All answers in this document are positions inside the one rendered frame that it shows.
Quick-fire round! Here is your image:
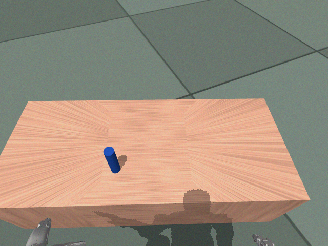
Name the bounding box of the left robot hand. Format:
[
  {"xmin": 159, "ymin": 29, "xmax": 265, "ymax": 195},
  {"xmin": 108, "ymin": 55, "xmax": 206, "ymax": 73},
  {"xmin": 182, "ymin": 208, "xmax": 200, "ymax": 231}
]
[{"xmin": 26, "ymin": 218, "xmax": 86, "ymax": 246}]

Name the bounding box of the right robot hand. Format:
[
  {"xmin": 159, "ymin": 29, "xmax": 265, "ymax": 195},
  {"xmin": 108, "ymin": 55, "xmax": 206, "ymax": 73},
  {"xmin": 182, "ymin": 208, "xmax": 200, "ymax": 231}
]
[{"xmin": 252, "ymin": 234, "xmax": 274, "ymax": 246}]

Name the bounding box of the can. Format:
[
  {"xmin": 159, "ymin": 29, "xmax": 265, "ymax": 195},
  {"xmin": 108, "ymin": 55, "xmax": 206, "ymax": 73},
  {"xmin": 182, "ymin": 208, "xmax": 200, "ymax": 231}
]
[{"xmin": 104, "ymin": 147, "xmax": 120, "ymax": 173}]

